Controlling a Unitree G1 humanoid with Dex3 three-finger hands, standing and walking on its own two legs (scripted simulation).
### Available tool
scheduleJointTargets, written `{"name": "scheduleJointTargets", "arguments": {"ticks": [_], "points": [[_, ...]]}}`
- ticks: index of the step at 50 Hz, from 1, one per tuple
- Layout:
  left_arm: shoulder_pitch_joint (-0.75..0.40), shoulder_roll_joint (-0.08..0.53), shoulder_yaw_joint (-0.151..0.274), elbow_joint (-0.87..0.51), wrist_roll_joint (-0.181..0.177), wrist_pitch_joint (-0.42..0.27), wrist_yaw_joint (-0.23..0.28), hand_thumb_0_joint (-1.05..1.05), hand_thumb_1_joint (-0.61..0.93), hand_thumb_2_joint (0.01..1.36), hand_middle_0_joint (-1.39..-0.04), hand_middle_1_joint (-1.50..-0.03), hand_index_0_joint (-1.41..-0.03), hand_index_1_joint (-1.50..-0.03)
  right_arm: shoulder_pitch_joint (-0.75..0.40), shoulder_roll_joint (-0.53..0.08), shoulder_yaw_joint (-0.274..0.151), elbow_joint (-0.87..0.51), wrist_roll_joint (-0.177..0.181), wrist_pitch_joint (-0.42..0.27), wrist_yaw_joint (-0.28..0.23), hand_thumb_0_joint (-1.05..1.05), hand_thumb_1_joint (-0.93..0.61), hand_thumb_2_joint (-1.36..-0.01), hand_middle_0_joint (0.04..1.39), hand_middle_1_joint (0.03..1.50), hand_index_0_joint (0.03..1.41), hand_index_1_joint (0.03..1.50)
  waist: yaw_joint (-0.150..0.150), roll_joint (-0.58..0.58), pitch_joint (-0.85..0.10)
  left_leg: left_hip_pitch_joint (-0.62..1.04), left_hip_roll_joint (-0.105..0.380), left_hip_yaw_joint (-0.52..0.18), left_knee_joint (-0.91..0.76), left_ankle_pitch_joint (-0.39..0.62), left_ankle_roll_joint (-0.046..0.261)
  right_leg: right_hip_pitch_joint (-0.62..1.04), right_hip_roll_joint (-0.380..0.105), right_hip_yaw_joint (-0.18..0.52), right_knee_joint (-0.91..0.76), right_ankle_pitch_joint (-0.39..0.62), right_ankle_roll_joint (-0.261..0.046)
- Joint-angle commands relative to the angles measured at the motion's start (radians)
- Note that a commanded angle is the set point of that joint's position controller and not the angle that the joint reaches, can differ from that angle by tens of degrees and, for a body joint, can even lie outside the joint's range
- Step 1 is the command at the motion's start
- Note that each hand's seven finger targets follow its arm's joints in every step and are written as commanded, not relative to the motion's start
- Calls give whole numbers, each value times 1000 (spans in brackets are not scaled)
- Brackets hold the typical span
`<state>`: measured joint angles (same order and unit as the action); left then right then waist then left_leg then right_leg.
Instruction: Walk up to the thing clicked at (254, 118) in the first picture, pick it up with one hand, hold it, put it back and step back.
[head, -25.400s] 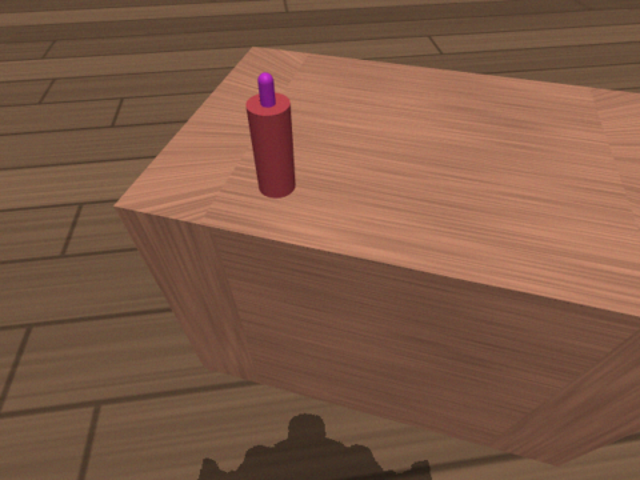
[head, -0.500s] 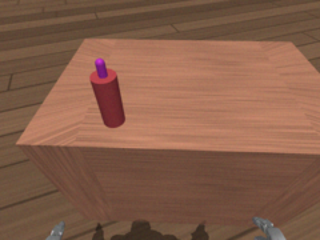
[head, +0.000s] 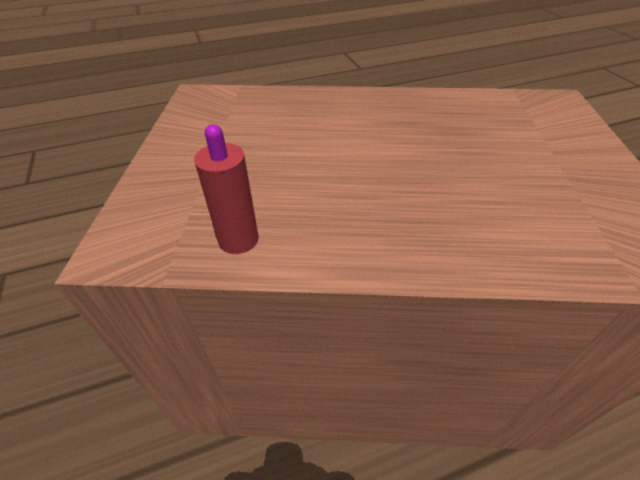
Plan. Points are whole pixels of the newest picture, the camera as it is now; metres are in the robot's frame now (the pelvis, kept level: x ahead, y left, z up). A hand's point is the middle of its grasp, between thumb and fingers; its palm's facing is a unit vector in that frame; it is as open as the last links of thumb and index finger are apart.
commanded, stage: home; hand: left
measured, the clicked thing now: (227, 190) +0.51 +0.16 +0.09
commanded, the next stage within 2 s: stand in 0.98 s
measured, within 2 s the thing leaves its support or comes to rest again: neither
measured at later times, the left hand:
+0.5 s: hand out of the picture +0.09 +0.25 -0.15, palm faces -0.03 -0.93 -0.36, open 17.5 cm
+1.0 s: hand out of the picture +0.10 +0.25 -0.15, palm faces -0.03 -0.93 -0.36, open 17.6 cm
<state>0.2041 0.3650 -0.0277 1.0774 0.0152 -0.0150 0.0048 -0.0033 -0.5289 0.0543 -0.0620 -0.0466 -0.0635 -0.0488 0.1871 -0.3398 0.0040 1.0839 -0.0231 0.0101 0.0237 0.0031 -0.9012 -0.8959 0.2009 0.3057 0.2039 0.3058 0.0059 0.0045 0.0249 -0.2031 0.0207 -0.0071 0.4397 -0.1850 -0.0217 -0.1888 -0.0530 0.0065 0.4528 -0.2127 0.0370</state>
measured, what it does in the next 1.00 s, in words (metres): stands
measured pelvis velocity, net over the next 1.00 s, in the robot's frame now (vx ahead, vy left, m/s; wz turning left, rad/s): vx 0.03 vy -0.01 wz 0.00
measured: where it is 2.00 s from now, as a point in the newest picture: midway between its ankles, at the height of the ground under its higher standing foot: outside the picture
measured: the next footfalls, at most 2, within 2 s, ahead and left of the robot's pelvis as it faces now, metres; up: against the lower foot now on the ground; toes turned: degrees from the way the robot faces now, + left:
none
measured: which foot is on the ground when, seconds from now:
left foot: down 0.00-1.00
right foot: down 0.00-1.00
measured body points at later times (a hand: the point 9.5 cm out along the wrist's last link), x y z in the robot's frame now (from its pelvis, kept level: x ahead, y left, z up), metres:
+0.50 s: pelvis +0.02 -0.01 +0.00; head +0.02 -0.01 +0.45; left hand +0.09 +0.30 -0.13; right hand +0.09 -0.31 -0.13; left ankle +0.04 +0.13 -0.74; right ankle +0.02 -0.15 -0.74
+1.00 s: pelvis +0.03 -0.01 +0.01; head +0.04 -0.01 +0.46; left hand +0.10 +0.30 -0.12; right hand +0.10 -0.31 -0.13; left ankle +0.04 +0.13 -0.74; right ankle +0.02 -0.15 -0.74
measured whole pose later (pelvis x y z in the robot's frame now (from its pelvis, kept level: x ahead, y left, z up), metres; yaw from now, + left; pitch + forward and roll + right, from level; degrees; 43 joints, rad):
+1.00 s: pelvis +0.03 -0.01 +0.01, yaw +0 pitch -2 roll +0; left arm 0.12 0.36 0.00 1.14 0.01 -0.01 0.00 0.00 -0.58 0.03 -0.06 -0.04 -0.06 -0.04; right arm 0.12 -0.36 0.00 1.13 -0.01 0.00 0.01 0.00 -0.90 -0.90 0.20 0.31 0.20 0.31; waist 0.00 0.01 0.05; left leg -0.13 0.03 -0.01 0.34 -0.18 -0.03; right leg -0.11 -0.04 0.00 0.34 -0.20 0.03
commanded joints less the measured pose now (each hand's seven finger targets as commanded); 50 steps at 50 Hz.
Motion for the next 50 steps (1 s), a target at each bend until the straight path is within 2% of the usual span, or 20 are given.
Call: {"name": "scheduleJointTargets", "arguments": {"ticks": [1, 2, 5, 7, 11, 13, 16, 19, 21, 23, 24, 26, 29, 31, 33, 36, 42, 43, 44, 50], "points": [[-33, 221, 48, -37, 3, -19, 9, 0, -556, 49, -49, -49, -50, -49, -59, -223, -47, -59, 3, -30, -19, 0, -897, -902, 201, 301, 201, 301, 4, 30, 38, -65, 82, -123, -163, -229, 46, -39, -46, 67, -126, -152, -59], [-34, 225, 49, -32, 5, -19, 10, 0, -551, 53, -50, -50, -51, -50, -59, -224, -48, -56, 3, -27, -19, 0, -897, -902, 201, 301, 201, 301, 4, 12, 54, -73, 76, -122, -159, -250, 46, -60, -48, 75, -141, -197, -58], [-53, 224, 48, -30, 6, -20, 10, 0, -558, 48, -49, -49, -50, -48, -51, -217, -49, -51, 6, -25, -17, 0, -897, -902, 201, 301, 201, 301, -5, -28, 43, -28, 71, -106, -125, -166, 47, -84, -62, 93, -173, -211, -62], [-62, 227, 50, -28, 2, -22, 11, 0, -544, 57, -51, -51, -51, -51, -43, -213, -49, -44, 7, -28, -17, 0, -897, -902, 201, 301, 201, 301, -10, -26, 16, 5, 71, -98, -113, -114, 46, -72, -70, 99, -176, -174, -63], [-70, 212, 48, -16, -5, -22, 11, 0, -573, 40, -48, -46, -48, -46, -57, -216, -43, -39, 6, -36, -22, 0, -897, -902, 201, 301, 201, 301, -4, 11, -26, 15, 90, -100, -130, -20, 46, 6, -66, 76, -128, 9, -59], [-75, 216, 48, -11, -4, -19, 12, 0, -562, 46, -49, -48, -49, -47, -62, -217, -44, -37, 8, -35, -25, 0, -897, -902, 201, 301, 201, 301, -4, -8, -25, 19, 88, -96, -129, -5, 42, 9, -64, 73, -134, 5, -60], [-75, 215, 46, -4, -4, -20, 12, 0, -579, 36, -47, -45, -48, -45, -73, -220, -41, -34, 12, -35, -26, 0, -897, -902, 201, 301, 201, 301, -3, -13, -34, 51, 93, -90, -120, 77, 40, 23, -70, 70, -134, 92, -58], [-92, 215, 49, 1, -7, -17, 13, 0, -570, 41, -48, -47, -49, -46, -66, -227, -39, -24, 12, -34, -29, 0, -897, -902, 201, 301, 201, 301, -6, 5, -36, 49, 94, -84, -123, 82, 39, 41, -72, 72, -137, 102, -55], [-90, 211, 47, 4, -6, -16, 12, 0, -577, 37, -47, -46, -48, -46, -80, -224, -37, -22, 12, -35, -30, 0, -897, -902, 201, 301, 201, 301, -3, 4, -38, 63, 99, -85, -124, 121, 35, 45, -71, 63, -135, 126, -54], [-93, 209, 48, 8, -7, -15, 10, 0, -567, 43, -48, -48, -49, -47, -74, -226, -36, -17, 12, -34, -30, 0, -898, -902, 201, 301, 201, 301, -4, 10, -27, 66, 97, -81, -133, 87, 33, 40, -72, 69, -142, 106, -52], [-96, 211, 49, 5, -5, -17, 11, 0, -576, 38, -47, -46, -48, -46, -88, -235, -38, -19, 12, -35, -31, 0, -898, -902, 201, 301, 201, 301, 0, 18, -49, 86, 103, -81, -122, 144, 36, 53, -75, 66, -138, 156, -51], [-103, 209, 50, 6, -6, -16, 12, 0, -571, 41, -48, -47, -49, -47, -92, -230, -36, -20, 15, -36, -32, 0, -898, -902, 201, 301, 201, 301, -2, 7, -54, 95, 105, -76, -118, 186, 32, 61, -74, 63, -136, 188, -50], [-112, 208, 52, 6, -6, -16, 12, 0, -577, 37, -47, -47, -48, -46, -93, -225, -35, -17, 15, -36, -33, 0, -898, -902, 201, 301, 201, 301, -4, -9, -60, 97, 106, -75, -121, 206, 30, 81, -76, 58, -134, 222, -49], [-119, 203, 51, 7, -6, -16, 12, 0, -561, 47, -49, -50, -50, -49, -103, -224, -34, -15, 15, -31, -32, 0, -898, -902, 201, 301, 201, 301, -4, -11, -22, 76, 100, -74, -134, 127, 27, 54, -73, 58, -162, 142, -45], [-121, 203, 53, 5, -4, -15, 12, 0, -579, 36, -47, -47, -48, -46, -103, -225, -35, -15, 13, -27, -31, 0, -898, -902, 201, 301, 201, 301, -7, -4, -14, 73, 97, -71, -138, 86, 28, 45, -73, 60, -175, 105, -41], [-127, 206, 56, 3, -4, -17, 12, 0, -589, 30, -46, -45, -47, -45, -101, -227, -36, -16, 12, -30, -30, 0, -898, -902, 201, 301, 201, 301, -8, 2, -40, 89, 102, -70, -134, 131, 29, 70, -78, 63, -168, 155, -44], [-132, 204, 60, 5, -6, -11, 9, 0, -594, 28, -46, -45, -46, -44, -112, -227, -38, -13, 11, -32, -30, 0, -898, -902, 201, 301, 201, 301, -7, 20, -39, 84, 102, -73, -156, 82, 28, 66, -73, 55, -169, 102, -49], [-127, 207, 59, 4, -3, -12, 10, 0, -611, 14, -44, -41, -44, -40, -114, -226, -39, -15, 12, -33, -29, 0, -898, -902, 201, 301, 201, 301, -4, 4, -45, 91, 106, -77, -155, 121, 29, 72, -72, 50, -164, 122, -49], [-132, 206, 61, 6, -6, -13, 10, 0, -595, 28, -46, -45, -47, -44, -110, -224, -38, -13, 13, -32, -30, 0, -898, -902, 201, 301, 201, 301, -5, -8, -30, 77, 101, -76, -158, 98, 28, 67, -72, 53, -172, 99, -48], [-133, 206, 62, 2, -5, -14, 11, 0, -609, 19, -44, -42, -45, -41, -103, -228, -39, -11, 11, -33, -31, 0, -898, -902, 201, 301, 201, 301, -8, -4, -62, 104, 109, -69, -144, 156, 32, 88, -82, 58, -164, 167, -49]]}}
